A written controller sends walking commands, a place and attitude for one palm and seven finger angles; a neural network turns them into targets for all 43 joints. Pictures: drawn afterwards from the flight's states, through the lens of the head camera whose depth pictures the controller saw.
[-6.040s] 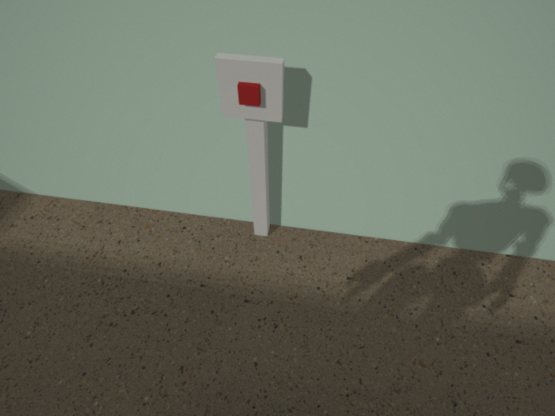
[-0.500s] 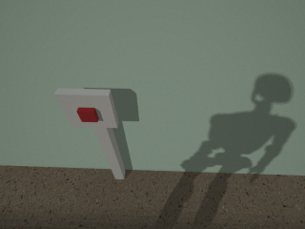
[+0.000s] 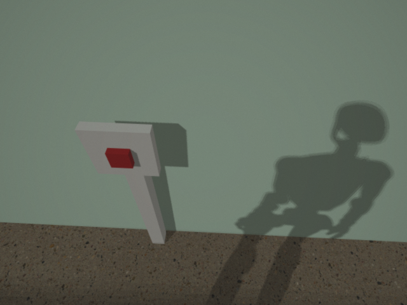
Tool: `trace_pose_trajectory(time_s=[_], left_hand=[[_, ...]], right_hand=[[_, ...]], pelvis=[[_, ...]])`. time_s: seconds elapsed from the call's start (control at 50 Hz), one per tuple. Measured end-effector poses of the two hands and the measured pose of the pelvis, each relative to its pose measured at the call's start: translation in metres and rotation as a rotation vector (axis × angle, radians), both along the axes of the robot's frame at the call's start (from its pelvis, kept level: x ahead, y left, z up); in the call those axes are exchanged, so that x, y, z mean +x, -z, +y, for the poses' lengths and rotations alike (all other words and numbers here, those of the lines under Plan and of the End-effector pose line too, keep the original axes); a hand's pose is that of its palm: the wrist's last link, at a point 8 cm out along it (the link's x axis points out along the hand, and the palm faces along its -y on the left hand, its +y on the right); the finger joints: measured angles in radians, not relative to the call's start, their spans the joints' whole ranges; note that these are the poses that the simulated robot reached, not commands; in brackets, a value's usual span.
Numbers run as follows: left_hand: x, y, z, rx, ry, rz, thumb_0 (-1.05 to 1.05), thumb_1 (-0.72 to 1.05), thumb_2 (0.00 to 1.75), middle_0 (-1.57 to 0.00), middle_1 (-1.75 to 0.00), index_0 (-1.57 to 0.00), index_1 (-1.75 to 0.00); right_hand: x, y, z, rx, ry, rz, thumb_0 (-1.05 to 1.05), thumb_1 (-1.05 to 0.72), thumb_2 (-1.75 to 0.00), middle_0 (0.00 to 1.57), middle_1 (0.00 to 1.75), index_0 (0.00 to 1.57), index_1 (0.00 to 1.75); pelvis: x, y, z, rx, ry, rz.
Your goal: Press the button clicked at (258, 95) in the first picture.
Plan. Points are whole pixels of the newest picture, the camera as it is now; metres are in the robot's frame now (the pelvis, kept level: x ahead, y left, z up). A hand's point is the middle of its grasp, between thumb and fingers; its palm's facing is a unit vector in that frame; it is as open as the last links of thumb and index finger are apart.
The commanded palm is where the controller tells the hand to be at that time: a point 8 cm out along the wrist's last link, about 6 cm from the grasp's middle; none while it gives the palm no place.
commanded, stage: look again from close up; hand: left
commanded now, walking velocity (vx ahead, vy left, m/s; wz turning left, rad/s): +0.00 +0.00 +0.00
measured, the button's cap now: (120, 157) +0.46 +0.25 -0.03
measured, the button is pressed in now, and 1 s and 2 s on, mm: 0 0 0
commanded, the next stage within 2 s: raise the hand and make a fist in 0.20 s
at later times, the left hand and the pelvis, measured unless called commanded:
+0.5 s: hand (108, 273) +0.18 +0.20 -0.04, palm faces +0.21 -0.97 -0.10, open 6.8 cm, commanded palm +0.11 +0.24 -0.07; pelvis -0.02 +0.01 -0.02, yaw +2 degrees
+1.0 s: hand (112, 299) +0.14 +0.19 -0.06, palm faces -0.03 -1.00 -0.03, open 3.6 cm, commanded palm +0.11 +0.25 -0.06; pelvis -0.07 +0.01 -0.10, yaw +3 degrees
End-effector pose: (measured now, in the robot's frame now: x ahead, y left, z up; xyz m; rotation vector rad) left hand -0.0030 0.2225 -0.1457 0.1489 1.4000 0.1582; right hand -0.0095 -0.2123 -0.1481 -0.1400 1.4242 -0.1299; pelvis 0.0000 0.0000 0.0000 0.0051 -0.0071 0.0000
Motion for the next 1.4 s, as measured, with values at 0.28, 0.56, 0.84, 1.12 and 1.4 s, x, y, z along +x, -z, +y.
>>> trace_pose_trajectory(time_s=[0.28,0.56,0.84,1.12,1.4], left_hand=[[0.009,0.000,0.007,0.004,0.006,-0.008,0.01,0.92,0.90,-0.20,-0.30,-0.20,-0.30],[0.168,-0.131,0.011,-0.081,0.050,-1.285,0.01,0.93,0.90,-0.34,-0.46,-0.34,-0.46],[0.095,-0.077,0.019,-0.067,0.090,-1.347,0.02,0.90,0.90,-0.71,-0.85,-0.71,-0.86],[0.129,-0.091,0.031,-0.119,0.153,-1.273,0.02,0.90,0.90,-1.09,-1.27,-1.09,-1.28],[0.132,-0.096,0.048,-0.098,0.159,-1.316,0.02,0.90,0.90,-1.28,-1.48,-1.28,-1.48]], right_hand=[[-0.003,0.000,0.009,0.009,0.011,0.017,0.00,-0.91,-0.90,0.20,0.30,0.20,0.30],[0.125,-0.036,-0.040,-0.134,-0.104,-0.716,0.02,-0.91,-0.90,0.20,0.30,0.20,0.30],[0.189,-0.013,0.011,-0.057,-0.305,-0.938,0.01,-0.91,-0.90,0.20,0.30,0.20,0.30],[0.093,0.033,0.019,-0.022,-0.142,-0.633,0.01,-0.90,-0.90,0.21,0.30,0.21,0.31],[0.130,0.005,-0.004,-0.142,-0.185,-0.722,0.01,-0.90,-0.90,0.20,0.30,0.20,0.30]], pelvis=[[0.004,0.000,0.005,-0.001,0.002,0.002],[-0.032,0.036,0.012,0.011,-0.019,0.171],[-0.069,0.106,0.005,-0.034,-0.051,0.270],[-0.070,0.094,0.017,-0.047,-0.039,0.287],[-0.058,0.091,0.028,-0.055,-0.043,0.295]])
